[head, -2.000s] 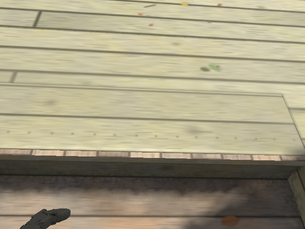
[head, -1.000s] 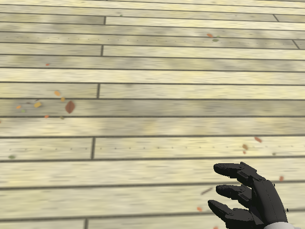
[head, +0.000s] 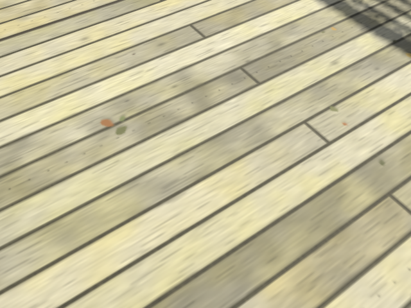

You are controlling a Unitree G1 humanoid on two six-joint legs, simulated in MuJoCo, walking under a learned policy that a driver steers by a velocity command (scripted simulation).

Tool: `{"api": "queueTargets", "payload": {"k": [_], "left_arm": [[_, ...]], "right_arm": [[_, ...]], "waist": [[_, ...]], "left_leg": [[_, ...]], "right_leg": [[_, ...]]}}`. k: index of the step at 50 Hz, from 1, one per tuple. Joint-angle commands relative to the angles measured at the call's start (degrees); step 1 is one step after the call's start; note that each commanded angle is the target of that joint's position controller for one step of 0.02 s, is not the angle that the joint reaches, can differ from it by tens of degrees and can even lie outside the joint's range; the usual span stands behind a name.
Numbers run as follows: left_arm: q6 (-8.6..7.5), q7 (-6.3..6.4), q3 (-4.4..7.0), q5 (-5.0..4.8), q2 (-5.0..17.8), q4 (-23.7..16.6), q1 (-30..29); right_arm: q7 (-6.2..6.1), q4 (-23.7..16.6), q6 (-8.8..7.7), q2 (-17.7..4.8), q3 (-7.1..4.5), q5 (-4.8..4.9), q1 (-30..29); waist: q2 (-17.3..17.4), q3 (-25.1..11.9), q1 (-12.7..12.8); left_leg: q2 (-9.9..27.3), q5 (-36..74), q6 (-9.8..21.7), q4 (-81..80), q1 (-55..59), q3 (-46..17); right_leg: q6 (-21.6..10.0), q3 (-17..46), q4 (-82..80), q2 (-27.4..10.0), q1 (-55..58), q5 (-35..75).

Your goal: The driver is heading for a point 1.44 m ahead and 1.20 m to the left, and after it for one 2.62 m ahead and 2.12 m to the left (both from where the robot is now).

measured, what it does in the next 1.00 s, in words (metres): walks ahead, turning left: left foot, then right foot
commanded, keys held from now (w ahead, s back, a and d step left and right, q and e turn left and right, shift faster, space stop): w+q+shift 1.00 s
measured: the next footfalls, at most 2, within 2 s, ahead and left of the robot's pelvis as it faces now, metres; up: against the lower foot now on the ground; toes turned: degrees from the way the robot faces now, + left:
left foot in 0.02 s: +0.24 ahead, +0.06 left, +0.00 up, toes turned +4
right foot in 0.44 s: +0.70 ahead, -0.03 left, +0.00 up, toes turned +27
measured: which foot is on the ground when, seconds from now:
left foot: up 0.00-0.00, down 0.02-0.46, up 0.48-0.88, down 0.90-1.00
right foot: down 0.00-0.04, up 0.06-0.42, down 0.44-0.90, up 0.92-1.00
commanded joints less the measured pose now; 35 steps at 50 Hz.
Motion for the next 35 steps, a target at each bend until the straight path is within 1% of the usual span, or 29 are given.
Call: {"api": "queueTargets", "payload": {"k": [1, 2, 3, 4, 5, 6, 8, 9, 10, 11, 13, 14, 16, 18, 19, 20, 21, 22, 23, 24, 25, 26, 27, 28, 29, 30, 31, 33, 35], "left_arm": [[1.65, 1.89, 3.19, 1.59, 12.6, -6.1, -9.3], [0.88, 0.76, 1.46, 1.99, 6.0, -7.1, -11.7], [0.03, -0.51, -0.3, -0.87, 0.1, -12.5, -4.7], [-1.23, -0.31, -0.99, 0.35, 3.5, -13.6, -8.7], [-1.94, -0.6, -1.13, 0.29, 4.6, -14.4, -12.3], [-2.07, -0.66, -1.54, 0.77, 4.1, -14.7, -13.3], [0.39, -0.83, -2.24, 2.52, 3.0, -15.7, -13.6], [1.7, -0.84, -2.5, 2.65, 2.7, -16.1, -13.3], [2.47, -0.95, -2.79, 2.68, 2.6, -17.3, -15.1], [2.64, -1.22, -3.12, 2.29, 2.6, -19.1, -18.9], [2.28, -1.92, -3.81, 1.22, 1.7, -21.4, -25.5], [2.15, -2.14, -4.07, 0.82, 1.2, -21.6, -27.4], [1.88, -2.13, -4.03, 0.11, 1.3, -21.4, -29.1], [1.51, -1.78, -3.63, -0.2, 2.5, -21.5, -29.6], [1.31, -1.42, -3.1, -0.11, 3.7, -20.8, -27.4], [1.11, -0.79, -2.05, -0.17, 6.0, -19.2, -22.4], [0.78, -0.02, -0.75, -0.47, 8.3, -16.9, -12.5], [0.54, 1.15, 0.92, -0.16, 11.3, -14.1, 1.0], [0.48, 2.14, 2.34, 1.95, 15.2, -12.7, 9.9], [1.0, 1.47, 3.24, 2.33, 18.4, -13.5, 2.4], [1.41, 1.17, 2.62, 1.77, 11.5, -14.8, -4.5], [1.63, 0.9, 1.54, 1.17, 6.8, -14.2, -6.8], [1.66, 0.64, 1.16, 1.25, 5.1, -12.6, -6.1], [1.29, 0.8, 0.85, 1.13, 4.4, -10.4, -4.2], [0.71, 0.54, 0.6, 0.71, 3.2, -8.4, -2.7], [0.12, 0.08, 0.4, 0.08, 2.0, -6.7, -1.5], [-0.33, -0.36, 0.36, -0.53, 1.8, -5.6, -0.9], [-1.03, -0.74, 0.48, -0.6, 2.6, -4.7, -2.2], [-1.39, -0.7, 0.54, -0.27, 3.5, -4.1, -4.5]], "right_arm": [[-0.98, 5.4, 0.29, -10.8, -4.71, -0.44, 30.4], [-1.91, 6.7, 1.12, -13.2, -5.9, -0.18, 32.1], [-2.15, 4.6, 1.53, -18.9, -7.1, -1.71, 25.0], [-2.16, 1.7, 1.56, -15.3, -7.01, -0.68, 22.0], [-2.49, 2.8, 1.27, -12.5, -6.29, -0.45, 21.1], [-2.51, 3.5, 1.02, -10.2, -5.79, -0.46, 19.9], [-2.93, 3.7, -0.21, -8.6, -4.77, -0.14, 18.4], [-2.74, 3.5, -0.84, -8.7, -4.61, 0.01, 18.2], [-2.56, 3.2, -1.45, -9.7, -4.71, 0.16, 17.8], [-2.59, 3.0, -1.77, -10.4, -4.88, 0.21, 17.4], [-2.7, 2.8, -1.91, -10.3, -5.01, 0.46, 17.1], [-2.62, 3.0, -1.91, -10.6, -5.24, 0.82, 17.7], [-2.35, 3.6, -1.85, -11.8, -5.8, 1.26, 19.7], [-2.69, 3.7, -1.69, -12.8, -6.33, 1.08, 19.9], [-2.97, 3.4, -1.69, -13.5, -6.56, 0.97, 19.2], [-3.1, 3.3, -1.78, -14.8, -6.85, 0.64, 18.7], [-2.94, 2.7, -1.94, -16.5, -7.14, 0.26, 16.1], [-2.73, 1.4, -2.69, -14.6, -6.66, -0.26, 12.7], [-2.87, -0.6, -3.25, -5.1, -4.3, -0.05, 13.4], [-2.6, -4.0, -2.88, -3.9, -2.88, 2.21, 19.5], [-3.2, -1.8, -1.73, -8.1, -3.19, 0.17, 14.6], [-2.62, -2.0, -1.12, -9.1, -3.44, -1.0, 9.9], [-1.82, -2.4, -0.48, -8.7, -3.45, -1.61, 6.9], [-0.82, -3.5, 0.25, -7.1, -3.18, -2.02, 5.3], [-0.13, -4.4, 1.11, -5.5, -2.68, -2.01, 4.9], [0.24, -5.5, 1.85, -4.2, -2.2, -1.87, 3.3], [0.53, -6.8, 2.39, -3.2, -1.76, -1.85, 2.2], [0.98, -9.5, 2.75, -3.3, -1.18, -2.01, -1.7], [1.38, -10.7, 2.88, -4.0, -0.94, -1.68, -4.5]], "waist": [[-5.7, -11.6, -19.2], [2.9, -9.9, -17.3], [22.8, -16.0, -6.3], [6.8, -18.3, -9.4], [-0.4, -10.6, -7.4], [-5.3, -5.1, -4.7], [-5.4, 0.0, -1.0], [-4.2, 1.0, 0.0], [-3.5, 2.3, 0.1], [-2.4, 4.0, -0.6], [0.1, 5.3, -2.7], [1.2, 4.7, -4.1], [2.5, 2.1, -6.7], [3.3, 0.8, -7.1], [3.2, -0.9, -6.0], [3.0, -4.9, -3.7], [2.6, -10.4, 2.2], [2.0, -16.9, 9.1], [-11.6, -24.3, 9.8], [-27.0, -28.7, 2.0], [-15.1, -18.6, 2.4], [-7.3, -11.2, 2.7], [-2.6, -7.1, 2.5], [-2.9, -4.3, 1.5], [-4.9, -2.3, 0.3], [-5.3, -1.2, -0.4], [-4.9, -0.6, -1.4], [-5.2, 1.0, -2.8], [-4.7, 3.1, -4.1]], "left_leg": [[-6.1, -9.6, 4.6, -2.4, 39.4, -0.7], [-0.7, -14.5, 6.4, 2.2, 49.0, -9.4], [13.4, -20.5, 19.9, -7.2, 64.3, -45.0], [14.2, -25.5, 18.6, -18.3, 61.8, -54.3], [13.4, -28.8, 15.4, -21.1, 52.4, -49.7], [11.4, -25.8, 12.6, -22.3, 42.3, -44.8], [6.5, -19.4, 11.2, -23.1, 28.6, -36.7], [4.8, -18.5, 11.2, -23.9, 24.2, -34.1], [3.3, -16.9, 11.1, -25.4, 20.1, -31.7], [2.1, -14.0, 11.0, -27.4, 16.9, -30.1], [-0.7, -7.4, 8.8, -28.4, 13.6, -26.9], [-1.6, -2.8, 7.4, -27.7, 14.6, -25.9], [-0.7, 6.1, 5.6, -25.9, 19.9, -26.9], [0.7, 11.3, 4.2, -22.4, 26.1, -28.3], [0.7, 17.2, 3.0, -18.5, 28.8, -28.9], [0.7, 25.6, 1.7, -11.5, 31.1, -29.0], [-0.1, 27.9, 0.3, 0.3, 30.1, -28.2], [-1.8, 21.1, -0.6, 15.7, 22.4, -26.6], [-6.6, -20.6, -0.5, 35.9, 9.4, -20.2], [-7.8, -31.7, -1.4, 46.8, -2.5, -15.9], [-2.4, -24.5, -0.9, 48.3, -7.2, -13.9], [0.0, -19.9, -1.4, 45.5, -6.9, -12.2], [1.6, -18.9, -1.8, 43.5, -6.0, -11.6], [3.1, -19.2, -2.1, 42.4, -5.9, -11.8], [4.4, -19.4, -2.4, 41.5, -5.8, -11.7], [5.2, -19.7, -2.4, 41.5, -7.3, -11.4], [5.9, -19.1, -2.5, 40.8, -8.7, -11.1], [6.1, -14.2, -3.0, 37.2, -8.7, -9.6], [5.3, -7.3, -2.9, 30.1, -6.1, -7.2]], "right_leg": [[1.2, -2.2, 45.9, -13.6, -18.5, 86.7], [0.6, -0.7, 69.2, -5.3, -35.9, 32.5], [4.6, 7.2, 89.9, 2.5, -63.9, -6.7], [2.2, 13.9, 87.1, -0.8, -66.4, 0.9], [1.6, 15.1, 80.2, -4.3, -65.5, 5.5], [1.5, 14.0, 73.5, -6.9, -62.7, 6.9], [3.2, 13.4, 68.2, -9.3, -58.3, 4.5], [4.0, 12.7, 64.5, -10.3, -57.2, 2.9], [4.6, 11.3, 59.4, -10.9, -56.1, 2.7], [5.3, 9.8, 53.4, -11.3, -55.2, 6.3], [6.2, 8.2, 41.0, -10.8, -50.6, 18.1], [6.2, 7.6, 35.1, -9.8, -48.1, 23.5], [5.6, 6.8, 28.5, -7.4, -44.3, 30.0], [4.7, 7.8, 22.9, -6.2, -41.9, 29.7], [4.2, 8.1, 20.4, -4.9, -38.2, 27.6], [3.6, 8.1, 20.2, -3.2, -32.1, 22.8], [3.0, 8.5, 20.3, -3.5, -21.6, 18.6], [1.8, 12.2, 23.9, -8.8, -6.6, 10.9], [-0.3, 30.9, 20.5, -25.0, 7.1, -10.9], [-5.5, 63.0, 6.4, -33.7, 8.6, -19.1], [-5.9, 56.6, 5.3, -30.4, 0.1, -25.7], [-5.1, 44.8, 6.2, -27.5, -7.9, -17.7], [-4.1, 36.8, 6.1, -25.2, -13.5, -7.2], [-3.5, 30.5, 5.4, -23.5, -17.3, -0.4], [-2.8, 25.8, 4.5, -22.7, -19.9, 4.9], [-2.1, 21.9, 3.8, -22.2, -20.3, 11.0], [-1.4, 18.1, 3.0, -22.4, -20.9, 16.1], [-0.4, 9.8, 0.8, -21.3, -23.7, 26.3], [1.0, 1.4, -1.6, -18.2, -26.3, 30.7]]}}
Velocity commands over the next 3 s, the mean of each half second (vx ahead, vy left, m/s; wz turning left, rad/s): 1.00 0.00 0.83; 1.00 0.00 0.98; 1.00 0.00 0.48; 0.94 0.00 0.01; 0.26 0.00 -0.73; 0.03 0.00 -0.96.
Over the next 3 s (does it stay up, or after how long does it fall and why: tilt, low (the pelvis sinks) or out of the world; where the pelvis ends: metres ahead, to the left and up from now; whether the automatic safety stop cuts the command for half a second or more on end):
stays up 1.48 1.43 0.04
